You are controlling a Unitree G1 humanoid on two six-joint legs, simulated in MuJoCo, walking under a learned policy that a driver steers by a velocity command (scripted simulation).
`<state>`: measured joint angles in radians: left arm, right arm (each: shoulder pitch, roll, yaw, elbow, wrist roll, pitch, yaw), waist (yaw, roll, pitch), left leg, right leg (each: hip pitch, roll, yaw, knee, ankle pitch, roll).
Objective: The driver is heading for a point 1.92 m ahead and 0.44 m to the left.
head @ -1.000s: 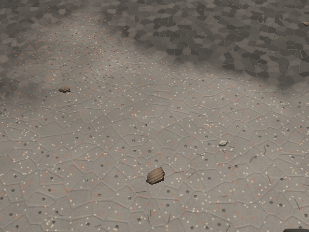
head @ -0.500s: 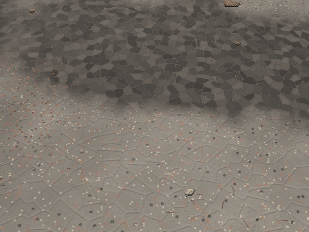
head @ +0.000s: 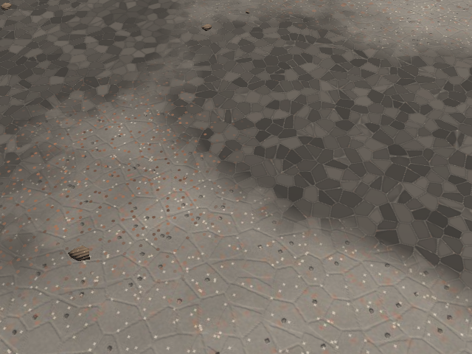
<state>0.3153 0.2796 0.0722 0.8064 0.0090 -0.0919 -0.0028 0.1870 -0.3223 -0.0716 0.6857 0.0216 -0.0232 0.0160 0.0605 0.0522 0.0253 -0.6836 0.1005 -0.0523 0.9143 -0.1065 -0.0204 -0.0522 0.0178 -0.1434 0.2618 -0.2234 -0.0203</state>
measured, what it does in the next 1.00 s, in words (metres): walks ahead, turning left: left foot, then right foot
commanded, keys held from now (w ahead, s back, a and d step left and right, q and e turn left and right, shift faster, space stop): q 0.68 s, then no key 0.14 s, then e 0.18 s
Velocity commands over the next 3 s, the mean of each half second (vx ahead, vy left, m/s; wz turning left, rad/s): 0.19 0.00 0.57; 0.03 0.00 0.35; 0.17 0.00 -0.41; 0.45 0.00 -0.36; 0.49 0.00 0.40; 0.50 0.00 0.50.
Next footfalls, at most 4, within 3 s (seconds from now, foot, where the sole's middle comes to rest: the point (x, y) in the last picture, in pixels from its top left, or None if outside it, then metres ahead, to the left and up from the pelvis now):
0.18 left None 0.26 0.14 -0.78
0.64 right None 0.32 -0.07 -0.78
0.98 left None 0.17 0.15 -0.78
1.32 right None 0.26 -0.08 -0.78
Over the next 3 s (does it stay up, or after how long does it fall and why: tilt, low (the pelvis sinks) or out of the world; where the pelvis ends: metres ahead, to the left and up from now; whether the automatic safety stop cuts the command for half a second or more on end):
stays up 1.03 0.19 0.00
